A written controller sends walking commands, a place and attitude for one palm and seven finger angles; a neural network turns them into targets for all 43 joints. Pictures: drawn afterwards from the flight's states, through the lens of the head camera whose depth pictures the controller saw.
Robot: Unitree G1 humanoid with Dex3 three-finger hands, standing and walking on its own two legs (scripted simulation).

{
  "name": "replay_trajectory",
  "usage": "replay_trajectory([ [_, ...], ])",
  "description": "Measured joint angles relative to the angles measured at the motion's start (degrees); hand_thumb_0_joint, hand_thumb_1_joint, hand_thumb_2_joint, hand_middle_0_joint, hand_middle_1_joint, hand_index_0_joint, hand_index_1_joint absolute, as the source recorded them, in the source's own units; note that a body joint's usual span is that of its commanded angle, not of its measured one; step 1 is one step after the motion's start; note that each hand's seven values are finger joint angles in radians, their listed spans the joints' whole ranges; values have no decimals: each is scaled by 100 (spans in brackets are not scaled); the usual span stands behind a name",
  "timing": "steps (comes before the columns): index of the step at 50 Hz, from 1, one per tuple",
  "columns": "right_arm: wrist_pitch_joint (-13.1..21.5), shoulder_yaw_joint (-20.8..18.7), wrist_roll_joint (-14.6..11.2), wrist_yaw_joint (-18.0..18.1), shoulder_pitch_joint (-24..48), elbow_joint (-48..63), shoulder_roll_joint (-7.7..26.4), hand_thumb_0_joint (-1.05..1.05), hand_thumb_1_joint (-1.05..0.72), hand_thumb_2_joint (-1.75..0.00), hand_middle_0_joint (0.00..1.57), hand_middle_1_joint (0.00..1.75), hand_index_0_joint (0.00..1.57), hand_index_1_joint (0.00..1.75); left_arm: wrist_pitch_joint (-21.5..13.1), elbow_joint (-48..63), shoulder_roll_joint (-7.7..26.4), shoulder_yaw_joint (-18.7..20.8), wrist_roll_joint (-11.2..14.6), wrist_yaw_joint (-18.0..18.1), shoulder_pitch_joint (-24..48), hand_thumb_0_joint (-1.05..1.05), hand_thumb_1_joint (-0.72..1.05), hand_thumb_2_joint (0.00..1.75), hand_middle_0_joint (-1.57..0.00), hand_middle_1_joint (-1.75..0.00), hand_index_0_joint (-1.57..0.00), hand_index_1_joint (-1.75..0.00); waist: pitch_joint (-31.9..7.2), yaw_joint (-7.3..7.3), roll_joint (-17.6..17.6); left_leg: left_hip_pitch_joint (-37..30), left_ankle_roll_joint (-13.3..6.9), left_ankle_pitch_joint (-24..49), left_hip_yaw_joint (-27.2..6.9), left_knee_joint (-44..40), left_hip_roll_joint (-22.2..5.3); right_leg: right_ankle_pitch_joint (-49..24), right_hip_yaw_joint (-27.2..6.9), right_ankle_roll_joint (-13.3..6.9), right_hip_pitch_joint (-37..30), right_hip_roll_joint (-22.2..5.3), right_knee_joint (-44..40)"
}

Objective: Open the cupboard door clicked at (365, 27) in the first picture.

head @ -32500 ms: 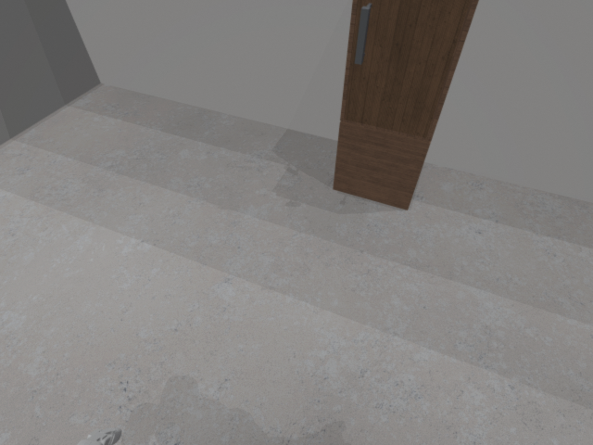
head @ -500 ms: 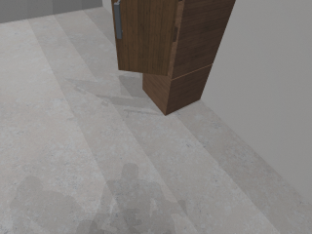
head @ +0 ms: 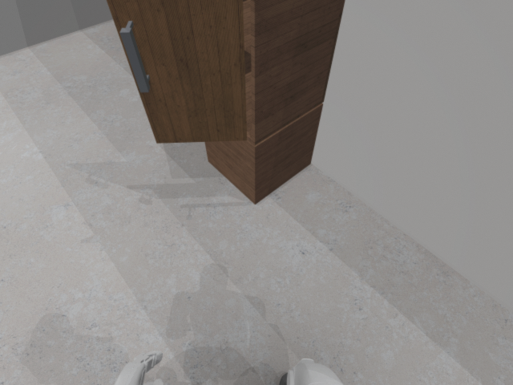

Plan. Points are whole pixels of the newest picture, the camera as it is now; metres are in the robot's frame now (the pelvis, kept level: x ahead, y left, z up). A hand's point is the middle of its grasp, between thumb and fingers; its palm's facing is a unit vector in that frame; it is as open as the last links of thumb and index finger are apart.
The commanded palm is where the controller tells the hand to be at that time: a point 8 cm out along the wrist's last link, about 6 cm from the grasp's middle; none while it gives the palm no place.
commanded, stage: take the last steps up to it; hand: left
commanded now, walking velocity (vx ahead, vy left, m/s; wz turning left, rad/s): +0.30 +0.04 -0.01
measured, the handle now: (137, 57) +0.90 +0.32 +0.01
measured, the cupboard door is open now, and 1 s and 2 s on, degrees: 51 51 51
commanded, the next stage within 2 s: come to a stop and stand still in 0.68 s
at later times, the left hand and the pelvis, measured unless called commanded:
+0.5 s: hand out of the picture +0.13 +0.18 -0.16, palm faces +0.11 -0.98 -0.17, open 7.3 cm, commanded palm none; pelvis +0.19 +0.01 +0.01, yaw +1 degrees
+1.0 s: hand (151, 245) +0.42 +0.24 -0.16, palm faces -0.01 -0.97 -0.23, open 7.4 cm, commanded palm none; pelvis +0.34 +0.05 +0.00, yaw -1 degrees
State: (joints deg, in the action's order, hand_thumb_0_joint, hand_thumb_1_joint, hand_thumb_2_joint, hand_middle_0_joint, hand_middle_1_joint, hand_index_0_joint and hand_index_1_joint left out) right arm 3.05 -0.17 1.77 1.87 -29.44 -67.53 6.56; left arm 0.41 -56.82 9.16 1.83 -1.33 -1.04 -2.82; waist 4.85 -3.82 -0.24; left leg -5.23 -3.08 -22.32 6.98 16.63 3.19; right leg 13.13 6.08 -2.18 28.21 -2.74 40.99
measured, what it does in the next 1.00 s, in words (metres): walks ahead: right foot, then left foot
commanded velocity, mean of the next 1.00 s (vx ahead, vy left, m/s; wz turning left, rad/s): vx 0.12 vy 0.03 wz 0.00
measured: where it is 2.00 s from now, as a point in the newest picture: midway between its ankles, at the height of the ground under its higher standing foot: (246, 343)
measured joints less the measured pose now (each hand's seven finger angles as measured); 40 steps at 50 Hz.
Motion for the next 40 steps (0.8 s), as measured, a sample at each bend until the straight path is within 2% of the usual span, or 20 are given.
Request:
replay_trajectory([
  [2,-32,-3,-35,-11,-129,-109,-47,1,-91,-89,20,29,20,30,-121,106,-19,-22,1,-2,70,1,91,90,-20,-30,-19,-29,30,-16,16,108,86,-367,-4,663,-100,-158,78,-149,-473,136,-548],
  [3,-72,-20,-76,-30,-115,-172,-71,1,-91,-89,20,29,20,30,-224,143,-40,-5,-5,17,88,1,91,90,-20,-30,-19,-29,73,24,23,389,126,-502,3,1448,-186,-131,94,-216,-565,180,-528],
  [5,-172,-73,-130,-62,51,-181,-84,1,-91,-89,20,29,20,30,-358,196,-76,-5,36,58,32,1,91,90,-20,-30,-19,-29,167,50,30,1272,184,-697,-217,3604,-263,183,143,-290,-721,220,-388],
  [6,-220,-112,-127,-79,171,-143,-65,1,-91,-89,20,29,20,30,-374,192,-100,-4,57,86,-50,0,91,90,-20,-30,-19,-29,175,68,39,1690,187,-580,-316,4367,-301,263,151,-298,-855,250,-474],
  [8,-284,-171,-93,-104,470,2,2,1,-91,-89,20,29,20,30,-375,107,-153,0,68,141,-277,0,91,90,-20,-30,-19,-29,128,81,68,2411,227,-110,-433,5014,-474,207,154,-228,-1148,318,-859],
  [10,-291,-210,-58,-130,783,202,50,1,-91,-89,20,29,20,30,-460,51,-162,160,157,243,-513,-2,93,89,-20,-30,-20,-29,45,96,76,2973,312,286,-530,4898,-685,88,157,-239,-1413,387,-1299],
  [12,-271,-253,-33,-157,1071,391,80,1,-91,-89,20,29,20,30,-522,-8,-27,232,117,281,-673,-4,96,89,-20,-30,-20,-29,-46,151,66,3363,405,571,-573,4497,-853,14,162,-264,-1645,423,-1659],
  [16,-280,-331,-8,-178,1616,640,256,1,-93,-89,19,29,20,30,-525,-285,87,161,58,209,-1026,-4,96,89,-20,-30,-20,-29,-187,291,102,3753,533,986,-574,3769,-987,34,135,-209,-2067,427,-2089],
  [22,-285,-353,-36,-300,2270,847,541,1,-93,-90,19,29,20,30,-475,-679,-25,17,9,159,-1639,-1,93,90,-20,-30,-19,-29,-208,581,57,3590,544,1105,-369,2682,-836,338,65,5,-2646,281,-2307],
  [25,-254,-313,-43,-330,2529,929,564,1,-93,-90,19,29,20,30,-418,-844,-70,-16,-10,159,-1912,0,92,90,-20,-30,-19,-29,-151,724,-41,3280,453,944,-229,2128,-651,620,54,161,-2871,149,-2208],
  [27,-178,-262,-32,-317,2654,996,544,1,-93,-90,19,29,20,30,-372,-942,-86,-21,-7,159,-2097,0,91,90,-20,-30,-19,-29,-111,771,-132,2904,343,1022,-96,1574,-481,945,31,278,-2897,18,-1845],
  [28,-106,-230,-13,-305,2680,1055,560,1,-92,-90,19,29,20,30,-337,-973,-120,-27,7,152,-2206,0,91,90,-20,-30,-19,-29,-122,776,-87,2695,223,1330,-77,1317,-481,1151,18,299,-2755,7,-1373],
  [29,-31,-228,11,-269,2713,1100,531,1,-92,-90,19,29,20,30,-280,-1010,-121,-33,30,138,-2215,0,91,90,-20,-30,-19,-29,-75,744,-118,2716,91,1472,-49,1462,-444,1353,-15,266,-2465,-64,-560],
  [31,20,-178,6,-214,2686,1176,431,1,-92,-90,19,29,20,30,-164,-1005,-84,-37,35,153,-2106,1,91,90,-20,-30,-19,-29,35,768,-240,2691,-78,1121,55,1784,-365,1653,-250,154,-1717,-116,1224],
  [33,7,-130,-12,-160,2544,1180,333,0,-92,-89,19,29,20,30,-92,-938,-53,-10,18,150,-1919,1,91,90,-20,-30,-19,-29,45,777,-281,2524,-133,919,114,1678,-308,1459,-332,132,-1021,-132,2321],
  [36,1,-66,-30,-105,2232,1052,199,0,-92,-89,20,29,20,30,-72,-724,-29,33,-20,122,-1574,1,91,90,-20,-30,-19,-29,31,731,-246,2184,-129,1033,122,1187,-219,1017,-315,180,-328,-222,2547],
  [40,21,-188,-69,-10,1833,917,297,-2,-96,-89,20,29,21,30,-82,-432,-32,69,-35,131,-1207,1,91,90,-20,-30,-19,-29,-92,595,-188,1791,-195,1128,161,638,-127,586,-359,253,108,-287,1922],
])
